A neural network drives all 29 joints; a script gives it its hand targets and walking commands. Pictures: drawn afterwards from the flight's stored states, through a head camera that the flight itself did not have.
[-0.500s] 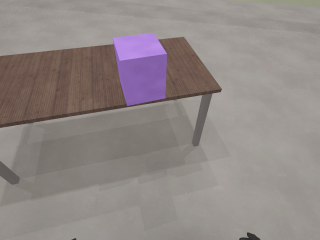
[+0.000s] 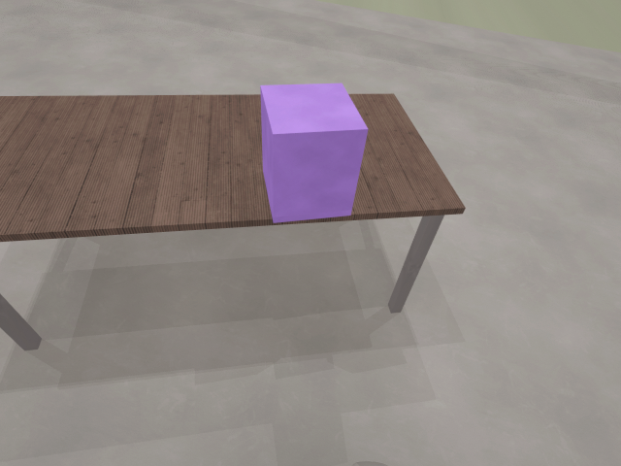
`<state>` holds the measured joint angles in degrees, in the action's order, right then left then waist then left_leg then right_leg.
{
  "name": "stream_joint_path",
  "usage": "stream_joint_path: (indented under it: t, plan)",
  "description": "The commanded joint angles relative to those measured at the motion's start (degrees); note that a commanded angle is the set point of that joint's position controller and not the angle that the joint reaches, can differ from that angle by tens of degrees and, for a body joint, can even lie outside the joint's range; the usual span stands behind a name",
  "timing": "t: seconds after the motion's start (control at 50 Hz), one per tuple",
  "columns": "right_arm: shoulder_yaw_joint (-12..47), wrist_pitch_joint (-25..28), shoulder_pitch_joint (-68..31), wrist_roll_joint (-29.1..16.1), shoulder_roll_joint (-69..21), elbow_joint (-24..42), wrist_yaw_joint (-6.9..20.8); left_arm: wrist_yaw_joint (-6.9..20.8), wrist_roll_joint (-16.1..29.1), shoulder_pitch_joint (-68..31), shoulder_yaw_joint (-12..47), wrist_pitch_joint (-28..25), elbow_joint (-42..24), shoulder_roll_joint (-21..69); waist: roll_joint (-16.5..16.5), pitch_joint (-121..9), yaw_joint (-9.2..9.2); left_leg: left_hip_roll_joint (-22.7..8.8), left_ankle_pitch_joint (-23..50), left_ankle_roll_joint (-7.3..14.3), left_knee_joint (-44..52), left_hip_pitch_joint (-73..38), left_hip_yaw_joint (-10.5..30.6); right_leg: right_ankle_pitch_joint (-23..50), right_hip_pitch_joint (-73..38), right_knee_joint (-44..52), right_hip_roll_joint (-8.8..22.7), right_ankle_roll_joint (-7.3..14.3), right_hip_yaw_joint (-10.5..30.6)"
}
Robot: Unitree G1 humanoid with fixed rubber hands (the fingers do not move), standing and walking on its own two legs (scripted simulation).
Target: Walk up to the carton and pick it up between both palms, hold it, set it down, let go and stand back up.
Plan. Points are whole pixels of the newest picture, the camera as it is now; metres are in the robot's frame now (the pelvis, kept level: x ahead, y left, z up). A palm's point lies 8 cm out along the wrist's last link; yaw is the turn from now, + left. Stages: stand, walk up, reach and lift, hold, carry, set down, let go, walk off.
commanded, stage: walk up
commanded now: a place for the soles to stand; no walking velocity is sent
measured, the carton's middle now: (307, 153) +0.82 -0.03 -0.06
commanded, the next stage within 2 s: none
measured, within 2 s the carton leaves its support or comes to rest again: neither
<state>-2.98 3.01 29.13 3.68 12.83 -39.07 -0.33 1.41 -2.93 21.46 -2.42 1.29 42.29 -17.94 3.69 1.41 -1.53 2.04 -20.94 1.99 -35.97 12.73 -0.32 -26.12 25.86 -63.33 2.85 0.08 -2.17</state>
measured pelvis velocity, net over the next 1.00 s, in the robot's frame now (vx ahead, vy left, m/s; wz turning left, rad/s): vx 0.33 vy -0.07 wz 0.11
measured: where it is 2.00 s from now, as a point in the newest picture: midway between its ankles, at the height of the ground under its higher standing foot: (312, 406)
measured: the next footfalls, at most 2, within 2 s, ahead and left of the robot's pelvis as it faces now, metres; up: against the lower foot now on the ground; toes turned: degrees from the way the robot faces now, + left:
right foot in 0.26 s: +0.26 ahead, -0.17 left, +0.00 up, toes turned -3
left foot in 0.68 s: +0.35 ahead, +0.09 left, +0.00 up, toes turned +11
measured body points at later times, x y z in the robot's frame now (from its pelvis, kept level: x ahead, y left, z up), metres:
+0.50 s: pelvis +0.17 -0.07 +0.00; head +0.19 -0.08 +0.45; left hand +0.20 +0.21 -0.11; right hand +0.28 -0.33 -0.12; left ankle +0.18 +0.06 -0.66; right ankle +0.22 -0.17 -0.72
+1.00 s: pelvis +0.33 -0.07 +0.00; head +0.35 -0.06 +0.45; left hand +0.41 +0.20 -0.12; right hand +0.40 -0.34 -0.11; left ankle +0.31 +0.08 -0.72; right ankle +0.44 -0.20 -0.70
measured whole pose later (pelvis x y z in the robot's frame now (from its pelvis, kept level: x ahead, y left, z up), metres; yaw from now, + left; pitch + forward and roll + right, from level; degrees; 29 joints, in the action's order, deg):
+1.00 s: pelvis +0.33 -0.07 +0.00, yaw +6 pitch -3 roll +1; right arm -2.1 2.5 23.3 2.8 15.5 -39.8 -0.5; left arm 3.5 -1.8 18.7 -2.8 -0.7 36.2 -16.3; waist 3.1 5.1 -2.7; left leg -4.5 -19.6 -0.6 -36.1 13.6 -3.5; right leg -17.8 26.9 -44.8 5.3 -0.5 -1.8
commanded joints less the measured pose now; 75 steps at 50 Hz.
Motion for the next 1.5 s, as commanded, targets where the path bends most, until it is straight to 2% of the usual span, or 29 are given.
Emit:
stream_joint_path:
  t: [0.0,0.16,0.2,0.24,0.26,0.28,0.3,0.38,0.56,0.64,0.66,0.68,0.7,0.72,0.78,0.92,0.98,1.0,1.02,1.04,1.06,1.1,1.16,1.24,1.3,1.34,1.36,1.44,1.48]
  plan:
    - [-2.6,1.5,1.9,-0.8,10.8,3.0,-0.9,1.0,0.2,-4.9,-0.9,-2.6,-8.8,-3.2,-10.9,6.8,-0.85,-15.6,11.3,11.0,21.0,-5.5,20.9,7.8,14.1,3.5,3.7,-1.5,3.0]
    - [-2.8,1.1,1.1,-1.3,12.9,2.5,0.1,1.3,-0.2,-7.8,-1.6,-3.2,-10.6,-1.0,-13.2,5.9,-1.01,-13.6,13.6,9.1,17.2,1.7,11.5,17.2,-3.7,24.1,1.2,0.6,-0.6]
    - [-2.7,0.7,-0.2,-1.1,13.0,3.2,0.2,0.5,-0.3,-3.3,-2.7,-3.8,-9.8,-2.0,-10.2,6.0,1.62,-13.9,11.9,8.0,12.6,5.8,11.4,17.9,-12.8,27.8,-0.1,1.4,-1.5]
    - [-0.9,0.4,2.0,-0.8,8.8,3.9,0.6,-0.7,-0.6,7.6,-4.5,-4.7,-7.2,-6.1,-0.7,0.0,6.83,-7.1,13.6,4.3,-10.1,11.2,5.1,13.4,-28.0,29.9,-0.1,3.8,0.9]
    - [0.9,0.1,6.2,-0.7,4.4,4.8,0.8,-1.0,-2.1,12.6,-5.0,-5.1,-7.1,-10.3,10.3,-7.4,8.06,-1.8,-0.4,0.4,-30.7,17.9,0.1,1.1,-35.4,33.6,14.7,8.8,21.4]
    - [-0.7,-1.0,8.1,-1.8,7.2,6.9,0.4,-1.7,-0.3,11.0,-6.3,-4.3,-8.2,-14.6,12.8,-6.1,7.44,2.9,-14.2,-1.5,-38.5,24.7,1.7,-12.2,-32.1,48.9,24.2,16.2,44.9]
    - [-1.6,-1.8,2.0,-0.1,10.7,7.5,0.0,-2.0,1.3,7.8,-5.2,-4.0,-8.2,-12.1,3.9,-0.4,6.71,-1.5,-10.3,-0.9,-42.4,24.4,6.8,-23.2,-22.3,54.3,24.9,16.7,48.1]
    - [-2.4,-2.0,-1.0,-1.5,8.6,7.3,1.3,-2.2,0.4,-0.8,-2.6,-4.0,-8.3,-6.8,3.5,7.4,2.93,-5.4,-3.7,-1.5,-35.8,20.0,6.3,-2.6,-8.3,50.0,16.9,13.5,19.1]
    - [-1.9,-0.6,-8.6,-1.1,5.9,8.2,2.7,-1.2,0.6,1.8,-2.3,-4.8,-4.5,-9.2,4.4,4.3,4.24,-5.9,4.1,-0.9,-7.9,11.4,-0.6,-1.6,-8.3,48.0,13.9,13.0,8.7]
    - [-3.5,0.5,-2.8,-0.8,8.2,7.3,1.7,-0.4,0.8,1.1,-1.2,-3.3,-4.8,-7.8,-2.5,4.2,-0.53,-1.9,7.3,0.9,-0.3,-6.3,-2.8,-9.2,3.4,37.5,10.9,8.9,2.8]
    - [-4.1,0.7,1.8,-0.5,9.9,6.4,1.0,-0.1,0.6,1.4,-0.1,-3.0,-5.3,-6.0,-6.7,2.4,-3.11,-3.1,1.9,2.4,2.6,-13.5,1.6,-6.7,7.9,28.0,8.3,6.3,-0.9]
    - [-5.0,0.9,5.4,0.0,14.7,6.2,0.0,0.4,0.8,3.6,1.5,-3.1,-6.8,-1.6,-19.2,-1.4,-5.23,-16.1,-15.4,7.4,11.7,-18.8,22.4,-4.3,14.3,7.7,1.8,2.3,-7.9]
    - [-5.8,0.3,6.4,-0.5,18.3,6.5,-0.9,0.3,0.4,3.9,0.1,-2.1,-8.4,-5.0,-18.2,-2.0,-5.22,-26.8,-24.2,14.8,21.1,-15.4,44.1,-11.0,17.7,-4.4,-2.2,0.6,-3.8]
    - [-5.1,-0.3,5.1,-1.3,16.9,5.7,-1.5,0.1,-0.2,1.5,-1.2,-0.9,-8.6,-8.3,-11.2,0.9,-4.93,-27.9,-25.2,16.9,21.8,-11.1,45.1,-8.8,17.9,-9.3,0.8,0.6,1.6]
    - [-3.2,0.2,-3.0,-0.5,14.3,6.6,-2.0,0.2,0.6,2.6,-1.2,-1.3,-8.3,-6.1,-11.3,4.2,-1.61,-23.9,-5.7,15.2,19.0,-5.1,28.3,-1.2,16.8,-8.5,3.5,-0.7,4.7]
    - [-2.6,1.1,-9.5,-0.7,14.0,4.4,-0.5,2.4,1.3,3.2,-1.9,-2.5,-8.9,-1.4,-17.7,3.8,1.35,-16.0,-0.8,11.0,16.6,8.4,7.1,7.8,-2.8,18.6,2.9,-0.6,0.3]
    - [-1.6,-0.3,-10.1,-1.4,12.6,4.3,0.2,1.2,0.6,10.1,-3.5,-3.7,-7.4,-3.1,-10.2,0.2,5.32,-12.7,-5.8,7.6,4.5,17.8,2.1,16.6,-21.7,26.0,-2.7,0.1,-5.1]
    - [-0.5,-0.8,-7.7,-1.5,9.6,4.3,0.3,0.4,0.4,11.5,-3.9,-3.8,-7.1,-4.4,-3.6,-0.3,5.51,-10.6,-7.3,5.5,-1.9,20.4,-0.1,14.3,-25.2,27.4,-3.3,0.5,-3.9]
    - [0.9,-1.2,-6.5,-1.7,6.1,5.4,0.6,-0.5,0.1,12.2,-4.4,-4.1,-7.9,-7.5,5.2,-0.6,6.76,-6.7,-9.3,1.9,-14.0,23.8,-4.4,4.3,-25.5,32.4,4.1,3.4,8.1]
    - [1.5,-1.7,-5.1,-1.9,5.3,7.6,0.6,-1.3,-0.2,12.0,-4.9,-4.0,-9.9,-13.1,13.1,0.4,6.57,-2.3,-17.2,-1.7,-27.7,26.9,-4.4,-8.2,-20.2,46.4,18.7,10.3,34.4]
    - [-0.1,-3.4,-6.0,-1.3,10.0,7.5,-0.1,-2.1,0.9,10.4,-5.4,-3.2,-9.5,-14.6,7.7,2.3,6.38,-4.7,-16.7,-2.1,-34.0,26.7,1.1,-17.4,-14.9,52.4,23.6,15.9,43.5]
    - [-0.6,-3.8,-9.0,-1.1,11.4,7.5,-0.1,-2.6,1.2,6.6,-3.9,-3.1,-9.9,-11.8,3.7,7.9,5.65,-7.0,-9.4,-2.8,-36.2,28.4,2.8,-4.5,-12.8,49.3,20.7,16.6,35.2]
    - [-0.5,-3.0,-6.3,-1.2,9.7,5.8,0.1,-2.8,0.4,2.1,-2.2,-3.5,-10.2,-8.9,5.6,3.7,3.06,-8.2,-8.7,-3.3,-28.2,19.7,2.9,20.1,-10.9,42.6,16.2,14.6,20.9]
    - [0.5,-3.2,-7.9,-2.2,7.4,5.3,0.4,-2.7,1.0,-0.6,-1.5,-3.0,-11.3,-8.6,8.3,-0.1,2.62,-6.3,-4.0,-3.1,-11.5,9.6,-1.0,46.1,-11.0,33.8,12.7,12.5,11.0]
    - [0.0,-2.7,-6.5,-2.3,9.5,4.7,0.4,-2.2,2.6,-3.4,-0.5,-2.2,-12.4,-9.4,3.9,-4.0,-0.95,-4.7,18.8,-0.2,5.9,-5.1,-1.3,40.3,-4.6,25.6,9.8,6.7,7.3]
    - [-1.3,-2.4,-11.1,-2.2,15.6,6.0,0.1,-1.7,4.0,2.0,1.5,-2.2,-13.3,-4.1,-9.4,-9.7,0.85,-19.7,29.6,7.8,9.2,-7.7,16.3,12.3,-1.9,15.2,1.6,-0.1,0.1]
    - [-1.5,-3.0,-13.4,-4.1,16.1,5.6,0.0,-2.4,4.0,3.2,1.1,-0.8,-12.1,-3.9,-10.7,-8.9,1.44,-22.3,23.1,13.2,10.9,1.4,17.3,-3.2,-9.0,14.8,-1.1,-0.5,0.8]
    - [1.0,-4.1,-21.4,-4.1,13.0,6.7,0.3,-2.4,3.4,2.7,0.2,-2.0,-11.1,-6.9,-9.8,-2.4,3.09,-12.6,23.2,5.2,4.4,5.7,4.9,18.0,-10.7,30.0,2.3,0.6,5.9]
    - [1.0,-4.4,-18.9,-3.8,11.7,5.6,0.7,-2.0,3.0,0.5,-0.9,-2.6,-11.1,-10.2,-6.3,-4.0,0.86,-9.1,18.3,2.0,2.0,-0.9,2.2,20.3,-5.7,32.7,4.7,2.6,9.9]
